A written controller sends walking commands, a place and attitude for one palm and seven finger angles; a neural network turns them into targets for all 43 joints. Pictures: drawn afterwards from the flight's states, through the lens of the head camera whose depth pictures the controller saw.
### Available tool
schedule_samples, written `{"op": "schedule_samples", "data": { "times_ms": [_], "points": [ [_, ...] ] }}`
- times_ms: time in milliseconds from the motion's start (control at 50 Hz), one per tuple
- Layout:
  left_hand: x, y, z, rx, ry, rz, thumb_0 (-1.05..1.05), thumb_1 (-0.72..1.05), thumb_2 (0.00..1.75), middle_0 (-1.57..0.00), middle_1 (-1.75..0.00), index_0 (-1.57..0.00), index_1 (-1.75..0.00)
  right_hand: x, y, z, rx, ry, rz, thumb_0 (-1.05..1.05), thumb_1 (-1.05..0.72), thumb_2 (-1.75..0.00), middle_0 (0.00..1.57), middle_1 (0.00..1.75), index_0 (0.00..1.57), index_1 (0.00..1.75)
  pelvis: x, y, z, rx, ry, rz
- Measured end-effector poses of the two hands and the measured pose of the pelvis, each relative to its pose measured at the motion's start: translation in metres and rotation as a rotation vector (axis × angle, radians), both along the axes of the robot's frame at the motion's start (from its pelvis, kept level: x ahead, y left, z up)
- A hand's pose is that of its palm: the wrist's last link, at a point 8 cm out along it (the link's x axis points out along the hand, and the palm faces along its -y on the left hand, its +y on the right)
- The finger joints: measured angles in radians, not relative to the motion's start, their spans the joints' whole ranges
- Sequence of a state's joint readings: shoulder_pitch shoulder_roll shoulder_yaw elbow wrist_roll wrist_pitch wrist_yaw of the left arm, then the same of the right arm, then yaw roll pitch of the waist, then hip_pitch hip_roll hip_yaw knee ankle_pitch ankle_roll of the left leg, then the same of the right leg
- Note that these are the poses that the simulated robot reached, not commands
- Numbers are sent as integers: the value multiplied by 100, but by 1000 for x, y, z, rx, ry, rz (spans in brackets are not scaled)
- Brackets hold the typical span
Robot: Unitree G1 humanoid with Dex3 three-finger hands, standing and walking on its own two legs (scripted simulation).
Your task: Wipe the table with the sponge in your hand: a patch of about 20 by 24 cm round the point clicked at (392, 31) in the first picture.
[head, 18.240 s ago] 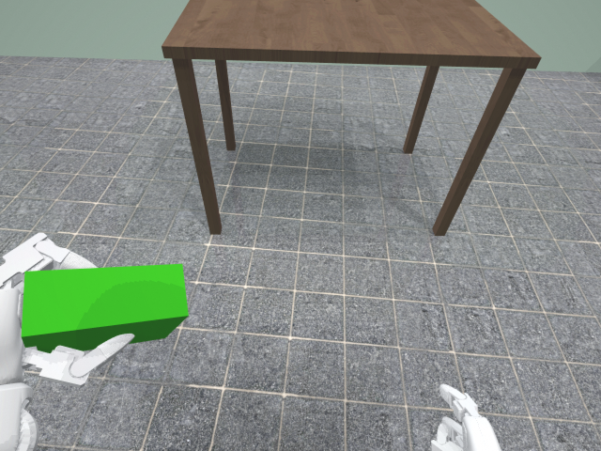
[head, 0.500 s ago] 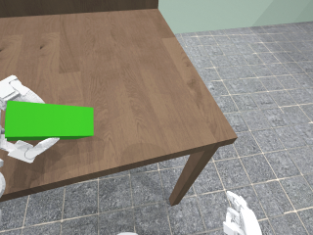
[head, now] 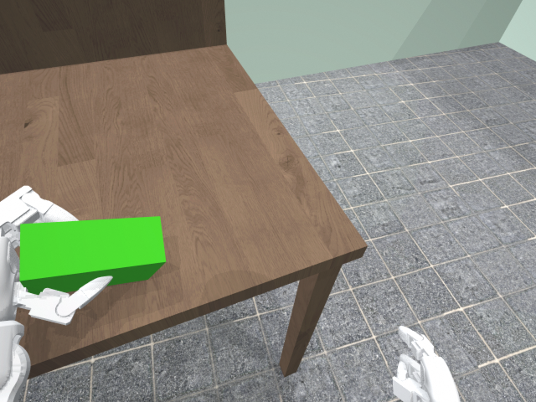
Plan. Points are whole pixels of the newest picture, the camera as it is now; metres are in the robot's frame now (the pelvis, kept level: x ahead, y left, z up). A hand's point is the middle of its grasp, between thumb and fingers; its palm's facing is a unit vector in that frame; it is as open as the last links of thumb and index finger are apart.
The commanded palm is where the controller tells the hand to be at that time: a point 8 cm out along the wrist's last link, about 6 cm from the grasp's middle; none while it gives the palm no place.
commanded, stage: come to a stop and stand still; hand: left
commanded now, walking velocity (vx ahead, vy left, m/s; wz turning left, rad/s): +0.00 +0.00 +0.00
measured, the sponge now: (116, 254) +0.25 +0.21 +0.14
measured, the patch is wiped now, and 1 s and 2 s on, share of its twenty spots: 0.00 0.00 0.00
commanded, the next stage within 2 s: look again from close up in 0.10 s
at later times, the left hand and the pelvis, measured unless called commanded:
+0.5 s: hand (30, 283) +0.20 +0.27 +0.15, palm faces +0.38 -0.85 -0.35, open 9.4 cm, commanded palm +0.14 +0.30 +0.18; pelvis -0.02 +0.02 +0.00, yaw +0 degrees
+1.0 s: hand out of the picture +0.21 +0.30 +0.19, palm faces +0.44 -0.75 -0.49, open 9.4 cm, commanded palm +0.12 +0.31 +0.18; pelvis -0.03 +0.02 +0.00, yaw +2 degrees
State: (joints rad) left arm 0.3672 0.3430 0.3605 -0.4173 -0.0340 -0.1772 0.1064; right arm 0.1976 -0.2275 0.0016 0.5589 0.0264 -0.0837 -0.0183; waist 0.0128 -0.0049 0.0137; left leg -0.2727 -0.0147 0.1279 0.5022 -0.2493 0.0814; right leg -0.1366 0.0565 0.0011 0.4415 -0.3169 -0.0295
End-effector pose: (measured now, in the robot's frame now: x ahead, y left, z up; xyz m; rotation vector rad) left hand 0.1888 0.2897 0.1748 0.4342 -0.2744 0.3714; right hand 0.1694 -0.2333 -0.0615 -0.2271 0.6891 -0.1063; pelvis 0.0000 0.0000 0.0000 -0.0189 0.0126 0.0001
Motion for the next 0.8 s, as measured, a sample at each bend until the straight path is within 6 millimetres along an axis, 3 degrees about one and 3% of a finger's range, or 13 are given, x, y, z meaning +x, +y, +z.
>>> {"op": "schedule_samples", "data": {
  "times_ms": [100,280,560,800],
  "points": [
    [3,-9,-9,-6,36,-61,-2,-45,106,-79,-138,-79,-140,5,-1,7,-10,-18,-16,1,-90,-90,20,30,20,30,2,-1,0,1,4,-5],
    [-10,10,1,32,14,-25,-2,-45,106,-79,-138,-79,-140,-1,13,4,-5,7,5,1,-90,-90,20,30,20,30,-2,5,0,-2,-4,-1],
    [-30,27,-6,-9,32,-13,-2,-45,106,-79,-138,-79,-140,-23,45,1,6,19,45,1,-90,-90,20,30,20,30,-20,25,2,-14,-24,9],
    [-35,35,-3,24,54,-4,-1,-45,106,-79,-138,-79,-139,-28,53,-1,9,22,55,1,-90,-90,20,30,20,30,-24,33,4,-4,-23,7]
  ]
}}
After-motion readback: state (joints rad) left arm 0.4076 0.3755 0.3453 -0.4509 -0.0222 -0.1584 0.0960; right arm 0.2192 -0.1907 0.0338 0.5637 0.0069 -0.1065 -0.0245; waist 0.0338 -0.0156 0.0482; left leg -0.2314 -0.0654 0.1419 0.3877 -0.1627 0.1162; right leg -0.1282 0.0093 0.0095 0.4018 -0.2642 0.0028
